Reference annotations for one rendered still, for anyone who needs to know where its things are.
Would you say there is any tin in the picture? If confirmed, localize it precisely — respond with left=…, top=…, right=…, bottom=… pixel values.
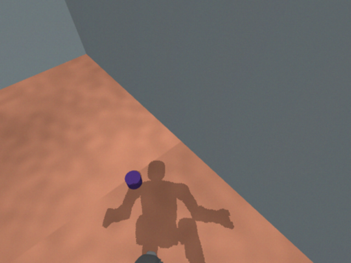
left=125, top=170, right=142, bottom=190

